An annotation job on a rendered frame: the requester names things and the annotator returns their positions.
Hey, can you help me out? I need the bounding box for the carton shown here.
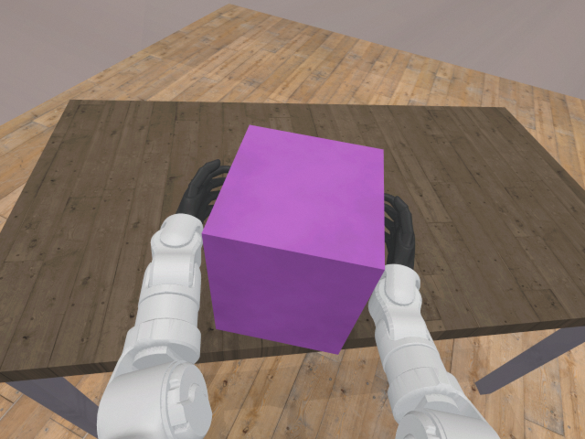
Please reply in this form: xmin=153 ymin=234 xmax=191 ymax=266
xmin=201 ymin=125 xmax=385 ymax=355

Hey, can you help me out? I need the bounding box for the robot right upper arm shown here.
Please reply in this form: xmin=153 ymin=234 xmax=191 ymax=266
xmin=395 ymin=408 xmax=500 ymax=439

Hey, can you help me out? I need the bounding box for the table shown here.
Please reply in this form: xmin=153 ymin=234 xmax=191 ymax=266
xmin=0 ymin=100 xmax=585 ymax=439

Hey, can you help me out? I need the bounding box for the robot left forearm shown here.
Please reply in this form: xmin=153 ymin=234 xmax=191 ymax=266
xmin=97 ymin=213 xmax=203 ymax=438

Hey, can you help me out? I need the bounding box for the robot left hand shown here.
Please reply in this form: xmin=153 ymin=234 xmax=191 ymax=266
xmin=176 ymin=159 xmax=231 ymax=224

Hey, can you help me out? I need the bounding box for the robot right hand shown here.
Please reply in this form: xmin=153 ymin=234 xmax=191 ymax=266
xmin=384 ymin=193 xmax=415 ymax=270

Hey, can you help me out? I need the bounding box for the robot right forearm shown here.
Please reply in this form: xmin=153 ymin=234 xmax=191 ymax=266
xmin=368 ymin=264 xmax=489 ymax=424

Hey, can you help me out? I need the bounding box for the robot left upper arm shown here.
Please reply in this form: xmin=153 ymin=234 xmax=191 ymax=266
xmin=98 ymin=360 xmax=212 ymax=439

